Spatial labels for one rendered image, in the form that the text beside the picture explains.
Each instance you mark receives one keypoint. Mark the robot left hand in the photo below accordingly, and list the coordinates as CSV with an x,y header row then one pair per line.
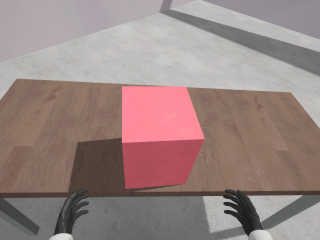
x,y
68,214

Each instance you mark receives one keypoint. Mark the carton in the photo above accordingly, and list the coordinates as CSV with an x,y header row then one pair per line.
x,y
161,135

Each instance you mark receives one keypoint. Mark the robot right forearm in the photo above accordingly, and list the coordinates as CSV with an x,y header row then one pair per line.
x,y
260,235

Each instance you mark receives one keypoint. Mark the robot right hand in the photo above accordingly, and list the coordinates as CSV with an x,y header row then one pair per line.
x,y
246,212

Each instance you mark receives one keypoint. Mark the table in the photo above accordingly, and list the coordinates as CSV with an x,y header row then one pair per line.
x,y
57,137

